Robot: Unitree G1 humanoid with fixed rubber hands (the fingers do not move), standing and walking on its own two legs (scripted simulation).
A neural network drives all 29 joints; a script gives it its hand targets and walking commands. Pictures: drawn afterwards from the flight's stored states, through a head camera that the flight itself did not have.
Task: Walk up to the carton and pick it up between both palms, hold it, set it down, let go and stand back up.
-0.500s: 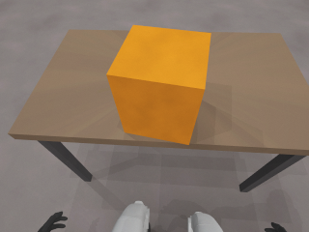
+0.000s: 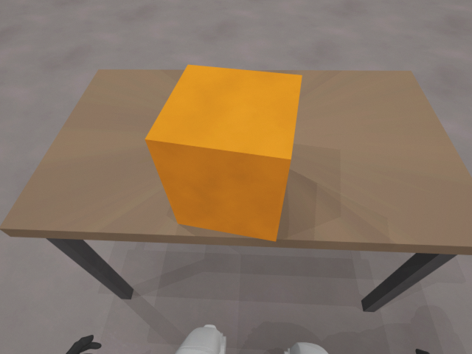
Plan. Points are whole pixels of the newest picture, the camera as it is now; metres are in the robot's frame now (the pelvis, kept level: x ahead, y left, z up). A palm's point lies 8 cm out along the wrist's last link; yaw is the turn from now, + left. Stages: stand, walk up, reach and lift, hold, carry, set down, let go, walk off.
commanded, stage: walk up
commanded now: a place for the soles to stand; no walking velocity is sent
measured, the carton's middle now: (233, 156) +0.45 +0.04 +0.06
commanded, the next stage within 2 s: reach and lift in 1.22 s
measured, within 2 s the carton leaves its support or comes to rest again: neither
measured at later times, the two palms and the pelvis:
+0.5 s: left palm out of the picture +0.13 +0.32 -0.07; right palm out of the picture +0.14 -0.30 -0.11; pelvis +0.04 -0.01 +0.00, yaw +1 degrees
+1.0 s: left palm out of the picture +0.11 +0.33 -0.08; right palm out of the picture +0.12 -0.30 -0.10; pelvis +0.02 +0.01 +0.00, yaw +1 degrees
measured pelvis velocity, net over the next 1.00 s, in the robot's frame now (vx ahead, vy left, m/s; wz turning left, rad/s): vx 0.02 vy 0.01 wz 0.03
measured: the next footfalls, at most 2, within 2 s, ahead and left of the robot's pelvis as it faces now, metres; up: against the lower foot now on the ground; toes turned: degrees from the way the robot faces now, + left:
none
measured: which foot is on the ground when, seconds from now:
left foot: down 0.00-1.00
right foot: down 0.00-1.00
